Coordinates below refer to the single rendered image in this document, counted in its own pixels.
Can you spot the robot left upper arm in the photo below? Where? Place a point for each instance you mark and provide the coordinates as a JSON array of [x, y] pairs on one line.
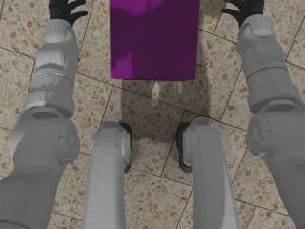
[[40, 149]]

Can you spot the robot right upper arm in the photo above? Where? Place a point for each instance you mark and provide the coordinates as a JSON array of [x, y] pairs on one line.
[[278, 137]]

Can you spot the carton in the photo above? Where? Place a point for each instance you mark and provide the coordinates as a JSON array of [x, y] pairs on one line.
[[154, 40]]

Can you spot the right robot foot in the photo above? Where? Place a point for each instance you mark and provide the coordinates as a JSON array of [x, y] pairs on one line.
[[179, 144]]

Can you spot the right robot forearm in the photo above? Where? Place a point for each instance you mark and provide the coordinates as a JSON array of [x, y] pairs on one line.
[[266, 73]]

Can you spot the left robot forearm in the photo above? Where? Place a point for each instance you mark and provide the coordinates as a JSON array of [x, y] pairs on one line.
[[53, 80]]

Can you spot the robot left thigh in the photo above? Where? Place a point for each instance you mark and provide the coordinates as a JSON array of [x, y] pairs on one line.
[[104, 203]]

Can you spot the left robot hand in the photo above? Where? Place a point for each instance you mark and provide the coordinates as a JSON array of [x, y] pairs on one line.
[[61, 9]]

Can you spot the right robot hand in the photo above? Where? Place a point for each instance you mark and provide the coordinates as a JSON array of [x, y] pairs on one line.
[[247, 8]]

